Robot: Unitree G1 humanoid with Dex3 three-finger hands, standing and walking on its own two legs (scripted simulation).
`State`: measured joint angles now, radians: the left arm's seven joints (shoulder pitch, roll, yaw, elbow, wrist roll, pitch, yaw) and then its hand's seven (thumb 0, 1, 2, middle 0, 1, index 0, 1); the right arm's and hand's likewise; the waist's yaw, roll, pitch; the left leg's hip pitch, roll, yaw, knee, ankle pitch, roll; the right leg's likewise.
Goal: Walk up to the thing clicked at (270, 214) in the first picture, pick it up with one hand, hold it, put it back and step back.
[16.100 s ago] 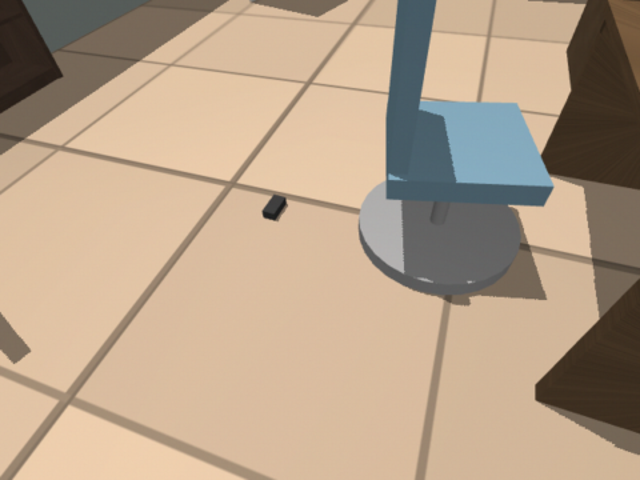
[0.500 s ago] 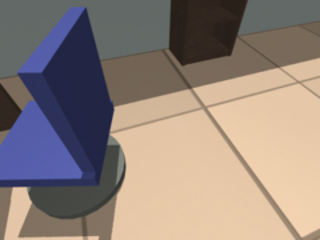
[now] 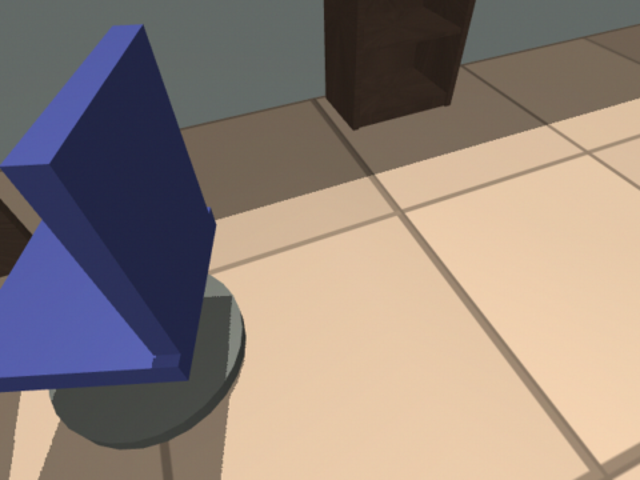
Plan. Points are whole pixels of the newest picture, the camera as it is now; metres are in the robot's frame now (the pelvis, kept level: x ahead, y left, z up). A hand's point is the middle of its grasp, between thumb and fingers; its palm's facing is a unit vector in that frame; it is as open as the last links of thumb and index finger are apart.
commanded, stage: stand
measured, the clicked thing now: out of the picture -0.03 -0.73 -0.76
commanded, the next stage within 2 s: none
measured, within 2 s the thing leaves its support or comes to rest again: neither
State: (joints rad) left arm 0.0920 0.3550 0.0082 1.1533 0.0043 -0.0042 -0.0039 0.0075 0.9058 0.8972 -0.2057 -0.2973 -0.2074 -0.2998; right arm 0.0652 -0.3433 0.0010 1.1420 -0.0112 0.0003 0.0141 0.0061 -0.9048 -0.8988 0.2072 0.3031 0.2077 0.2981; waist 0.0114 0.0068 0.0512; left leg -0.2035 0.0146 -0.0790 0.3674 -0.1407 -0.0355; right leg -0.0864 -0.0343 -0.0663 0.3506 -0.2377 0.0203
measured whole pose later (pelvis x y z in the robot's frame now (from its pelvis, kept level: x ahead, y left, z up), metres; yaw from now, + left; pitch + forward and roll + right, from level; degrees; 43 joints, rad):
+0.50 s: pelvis +0.01 +0.00 +0.00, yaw -1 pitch -1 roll +0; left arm 0.09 0.35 0.01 1.14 0.00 0.00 0.00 0.01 0.91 0.90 -0.21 -0.30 -0.21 -0.30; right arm 0.07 -0.35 0.01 1.14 -0.01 0.00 0.01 0.01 -0.91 -0.90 0.21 0.30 0.21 0.30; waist 0.01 0.00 0.05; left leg -0.19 0.02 -0.07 0.35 -0.15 -0.04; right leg -0.07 -0.03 -0.06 0.32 -0.24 0.02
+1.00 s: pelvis +0.01 +0.00 +0.00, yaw -1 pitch -1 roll +0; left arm 0.11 0.35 0.01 1.14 0.00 0.00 0.00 0.01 0.91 0.90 -0.21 -0.30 -0.21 -0.30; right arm 0.08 -0.34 0.01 1.14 -0.01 0.00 0.01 0.01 -0.90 -0.90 0.21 0.30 0.21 0.30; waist 0.01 0.00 0.05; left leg -0.18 0.01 -0.07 0.34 -0.15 -0.03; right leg -0.06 -0.04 -0.05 0.32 -0.23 0.02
